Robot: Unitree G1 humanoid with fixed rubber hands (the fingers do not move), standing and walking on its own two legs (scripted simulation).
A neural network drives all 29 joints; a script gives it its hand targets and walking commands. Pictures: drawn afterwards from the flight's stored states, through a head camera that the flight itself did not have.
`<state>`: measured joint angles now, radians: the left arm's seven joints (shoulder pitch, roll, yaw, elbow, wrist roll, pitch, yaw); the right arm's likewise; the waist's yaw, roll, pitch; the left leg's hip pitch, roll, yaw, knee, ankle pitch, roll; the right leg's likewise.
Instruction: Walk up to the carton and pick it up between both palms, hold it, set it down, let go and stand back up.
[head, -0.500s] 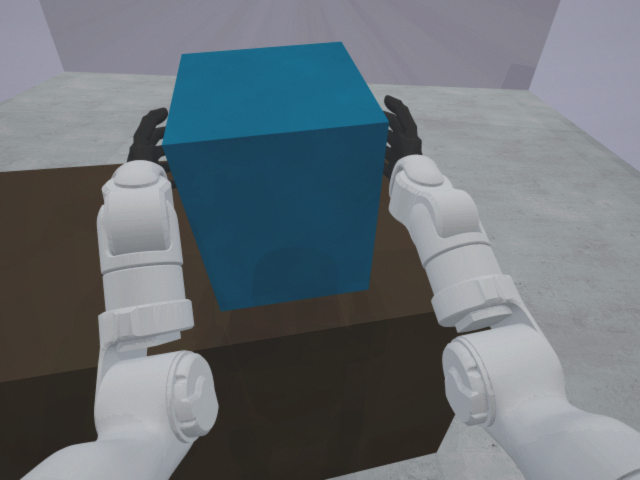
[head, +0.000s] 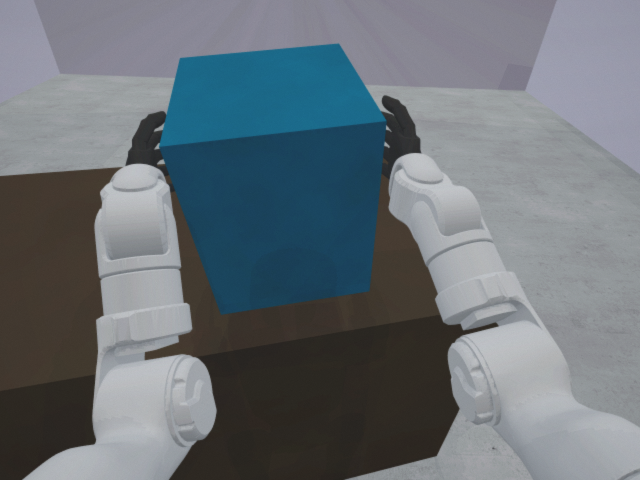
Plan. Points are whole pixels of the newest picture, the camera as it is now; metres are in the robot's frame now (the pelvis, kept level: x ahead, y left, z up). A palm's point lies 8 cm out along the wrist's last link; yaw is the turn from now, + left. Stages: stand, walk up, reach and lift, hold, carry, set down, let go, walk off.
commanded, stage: hold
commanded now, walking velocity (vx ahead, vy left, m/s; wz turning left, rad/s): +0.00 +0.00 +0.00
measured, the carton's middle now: (279, 180) +0.41 +0.02 +0.23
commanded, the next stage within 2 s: none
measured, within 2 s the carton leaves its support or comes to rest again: neither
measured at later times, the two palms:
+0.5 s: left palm (145, 171) +0.35 +0.16 +0.28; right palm (407, 160) +0.36 -0.13 +0.28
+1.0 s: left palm (145, 171) +0.36 +0.16 +0.27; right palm (404, 156) +0.36 -0.13 +0.28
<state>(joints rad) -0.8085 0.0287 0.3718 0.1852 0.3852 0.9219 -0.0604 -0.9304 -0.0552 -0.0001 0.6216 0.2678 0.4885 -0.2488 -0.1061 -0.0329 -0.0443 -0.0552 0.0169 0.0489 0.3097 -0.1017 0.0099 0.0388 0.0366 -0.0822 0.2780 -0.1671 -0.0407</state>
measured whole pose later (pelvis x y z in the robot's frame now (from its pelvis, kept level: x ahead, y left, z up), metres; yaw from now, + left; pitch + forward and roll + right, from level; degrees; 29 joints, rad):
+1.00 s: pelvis +0.00 +0.00 +0.00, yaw +1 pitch -8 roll -1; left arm -0.80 0.04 0.35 0.17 0.37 0.93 -0.07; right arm -0.93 -0.07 0.01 0.56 0.32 0.56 -0.29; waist -0.12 -0.02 -0.07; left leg -0.07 0.01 0.02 0.34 -0.12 0.01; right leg 0.04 0.04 -0.08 0.28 -0.18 -0.04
